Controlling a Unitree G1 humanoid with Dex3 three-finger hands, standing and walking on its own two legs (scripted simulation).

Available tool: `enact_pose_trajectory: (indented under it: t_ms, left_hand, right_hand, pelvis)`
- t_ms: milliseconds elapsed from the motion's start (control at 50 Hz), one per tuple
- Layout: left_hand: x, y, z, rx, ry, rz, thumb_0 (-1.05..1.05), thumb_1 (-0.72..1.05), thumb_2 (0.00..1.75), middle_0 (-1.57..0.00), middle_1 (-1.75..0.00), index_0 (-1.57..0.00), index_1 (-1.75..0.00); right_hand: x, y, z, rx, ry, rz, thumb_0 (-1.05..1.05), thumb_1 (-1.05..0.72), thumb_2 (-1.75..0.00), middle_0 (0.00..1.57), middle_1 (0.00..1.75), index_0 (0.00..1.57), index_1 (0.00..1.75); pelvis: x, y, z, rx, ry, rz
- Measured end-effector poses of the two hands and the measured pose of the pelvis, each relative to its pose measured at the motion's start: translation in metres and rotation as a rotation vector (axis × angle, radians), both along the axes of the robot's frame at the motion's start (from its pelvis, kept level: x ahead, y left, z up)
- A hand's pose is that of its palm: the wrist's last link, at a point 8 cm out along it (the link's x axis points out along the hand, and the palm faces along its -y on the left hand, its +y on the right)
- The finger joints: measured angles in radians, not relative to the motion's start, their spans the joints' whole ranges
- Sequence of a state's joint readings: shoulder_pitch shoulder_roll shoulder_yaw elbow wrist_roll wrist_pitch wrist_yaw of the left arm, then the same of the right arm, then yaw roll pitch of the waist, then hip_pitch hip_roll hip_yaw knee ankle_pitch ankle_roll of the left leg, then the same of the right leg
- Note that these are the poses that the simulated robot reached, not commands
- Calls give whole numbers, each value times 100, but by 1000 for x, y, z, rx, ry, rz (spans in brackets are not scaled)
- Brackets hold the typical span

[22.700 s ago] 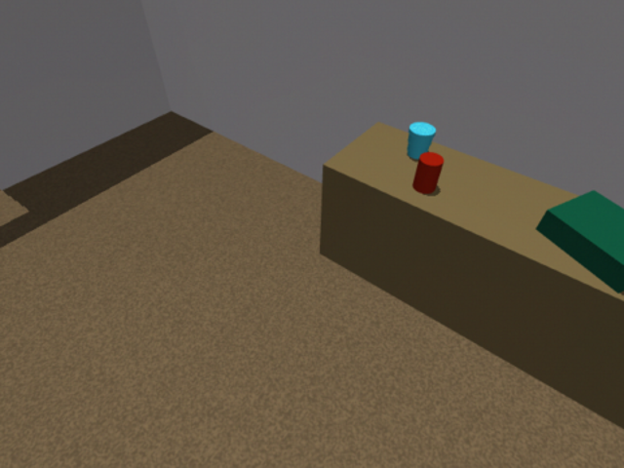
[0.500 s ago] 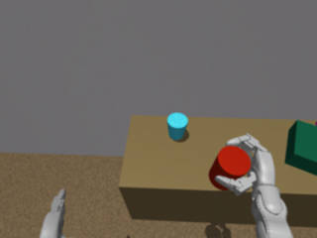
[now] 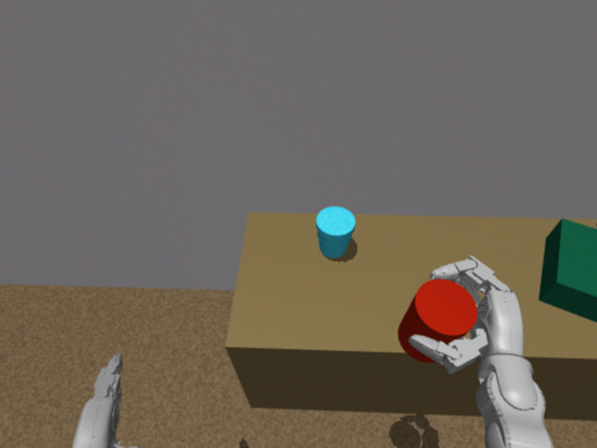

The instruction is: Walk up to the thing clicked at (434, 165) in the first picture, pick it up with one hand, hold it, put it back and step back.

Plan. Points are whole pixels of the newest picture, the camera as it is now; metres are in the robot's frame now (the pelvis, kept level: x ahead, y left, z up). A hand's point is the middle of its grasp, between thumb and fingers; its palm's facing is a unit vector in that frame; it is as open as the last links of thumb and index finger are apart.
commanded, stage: hold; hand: right
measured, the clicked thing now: (433, 322) +0.31 -0.15 +0.01
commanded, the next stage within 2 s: crouch in 0.16 s
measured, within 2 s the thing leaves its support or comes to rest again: neither
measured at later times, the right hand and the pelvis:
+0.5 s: hand (434, 305) +0.33 -0.16 +0.02, palm faces +0.07 +1.00 -0.01, open 10.6 cm; pelvis -0.01 +0.01 +0.00, yaw +0 degrees
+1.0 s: hand (418, 284) +0.41 -0.17 -0.06, palm faces +0.05 +1.00 +0.01, open 10.6 cm; pelvis -0.01 -0.01 -0.05, yaw +1 degrees
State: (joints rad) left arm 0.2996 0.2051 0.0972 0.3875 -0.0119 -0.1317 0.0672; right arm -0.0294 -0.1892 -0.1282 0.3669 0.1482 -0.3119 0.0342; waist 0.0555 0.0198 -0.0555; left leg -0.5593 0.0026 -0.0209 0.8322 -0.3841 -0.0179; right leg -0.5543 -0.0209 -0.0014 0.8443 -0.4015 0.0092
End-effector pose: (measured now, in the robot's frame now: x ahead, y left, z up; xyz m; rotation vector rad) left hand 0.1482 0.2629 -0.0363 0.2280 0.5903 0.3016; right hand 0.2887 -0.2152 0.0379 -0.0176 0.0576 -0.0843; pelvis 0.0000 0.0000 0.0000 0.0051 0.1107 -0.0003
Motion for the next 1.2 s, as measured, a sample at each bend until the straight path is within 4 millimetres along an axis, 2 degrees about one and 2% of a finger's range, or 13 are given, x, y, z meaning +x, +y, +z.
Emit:
enact_pose_trajectory:
  t_ms: [180, 360, 440, 560, 740, 900, 1060, 1200]
  left_hand:
    - [-3, -4, -4, -25, 7, -1, -1, -53, 5, -5, -6, -5, -5]
    - [-5, 3, -2, -13, 8, 4, -1, -52, 5, -5, -6, -5, -5]
    - [-5, 0, -5, -14, 20, -11, -1, -52, 5, -4, -6, -5, -5]
    - [-7, 7, -1, 28, -10, -5, -1, -51, 4, -5, -6, -5, -5]
    - [-16, 7, -5, 99, -5, -19, -1, -52, 5, -5, -6, -5, -5]
    - [-20, 13, -5, 167, 3, -14, -1, -52, 5, -5, -6, -6, -5]
    - [-13, -10, -13, 146, -8, -64, -1, -52, 5, -5, -6, -6, -5]
    - [-24, 9, -4, 216, 30, -34, -1, -51, 4, -6, -6, -7, -5]
  right_hand:
    - [7, 12, 9, -1, -12, 41, -6, 58, -100, 70, 112, 78, 117]
    - [9, 6, 11, 10, -16, 1, -6, 59, -100, 71, 112, 79, 117]
    - [14, 7, -2, 11, 11, 7, -6, 59, -100, 71, 111, 79, 116]
    - [26, 5, -35, 26, 75, 5, -6, 59, -100, 72, 110, 80, 115]
    - [53, -1, -72, 21, 59, 13, -6, 59, -100, 72, 110, 79, 115]
    - [83, -8, -84, 33, 32, -3, -6, 58, -100, 71, 111, 79, 116]
    - [108, -3, -107, 32, 50, 36, -6, 58, -100, 71, 111, 79, 116]
    - [112, -9, -118, 40, 51, -13, -6, 58, -100, 71, 111, 79, 116]
  pelvis:
    - [1, 1, 1, -2, -4, 3]
    - [-3, 3, 2, -5, -14, 2]
    - [-7, 5, -1, -6, 5, 0]
    - [-13, 5, -9, -5, 42, 2]
    - [-16, 3, -30, 0, 125, 11]
    - [-15, -4, -44, 16, 183, 11]
    - [-13, -7, -58, 26, 237, 14]
    - [-10, -9, -64, 32, 256, 17]
